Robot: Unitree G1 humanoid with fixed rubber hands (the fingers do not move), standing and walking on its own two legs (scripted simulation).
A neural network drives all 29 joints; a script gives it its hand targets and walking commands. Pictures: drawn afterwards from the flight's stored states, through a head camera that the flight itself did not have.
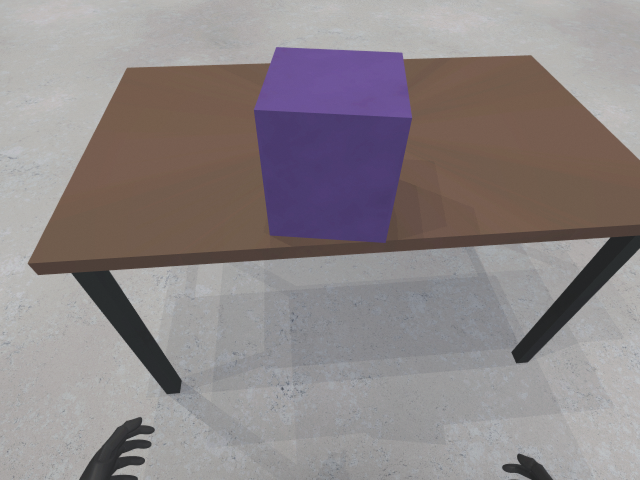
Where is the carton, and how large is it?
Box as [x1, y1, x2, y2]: [254, 47, 411, 242]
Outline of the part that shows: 276,47 254,108 270,235 385,242 411,120 402,53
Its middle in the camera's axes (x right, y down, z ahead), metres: +0.02 -0.16 +0.67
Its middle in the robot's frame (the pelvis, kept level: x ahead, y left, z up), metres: +0.62 +0.00 +0.07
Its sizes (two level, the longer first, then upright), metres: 0.210 0.200 0.250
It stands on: a table, 0.70 m high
